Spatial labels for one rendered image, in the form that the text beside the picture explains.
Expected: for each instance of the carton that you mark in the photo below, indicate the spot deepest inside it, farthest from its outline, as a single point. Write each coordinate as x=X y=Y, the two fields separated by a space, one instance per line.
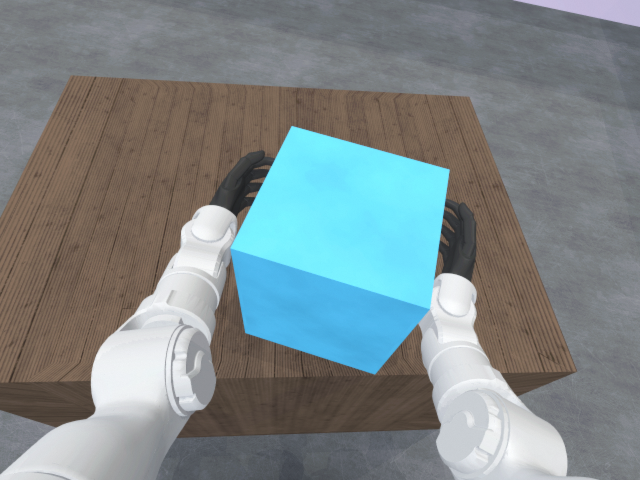
x=337 y=254

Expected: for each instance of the right robot upper arm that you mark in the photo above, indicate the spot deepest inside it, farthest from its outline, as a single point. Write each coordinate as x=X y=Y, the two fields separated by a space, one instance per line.
x=484 y=436

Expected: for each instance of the left robot upper arm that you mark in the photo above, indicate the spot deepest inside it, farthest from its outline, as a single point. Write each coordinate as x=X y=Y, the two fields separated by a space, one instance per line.
x=146 y=385

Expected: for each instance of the robot left forearm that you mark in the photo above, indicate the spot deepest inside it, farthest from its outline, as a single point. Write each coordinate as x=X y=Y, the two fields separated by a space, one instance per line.
x=191 y=286

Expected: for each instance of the robot right forearm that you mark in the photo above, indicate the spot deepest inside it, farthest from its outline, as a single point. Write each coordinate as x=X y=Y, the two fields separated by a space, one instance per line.
x=451 y=353

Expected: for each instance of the right robot hand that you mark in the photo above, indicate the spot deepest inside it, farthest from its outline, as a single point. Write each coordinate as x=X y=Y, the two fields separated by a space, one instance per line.
x=459 y=257

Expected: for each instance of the left robot hand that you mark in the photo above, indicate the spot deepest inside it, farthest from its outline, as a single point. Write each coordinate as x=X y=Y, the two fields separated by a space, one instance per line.
x=233 y=190

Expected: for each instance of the pedestal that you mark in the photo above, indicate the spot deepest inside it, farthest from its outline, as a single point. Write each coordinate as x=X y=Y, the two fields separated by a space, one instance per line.
x=123 y=164

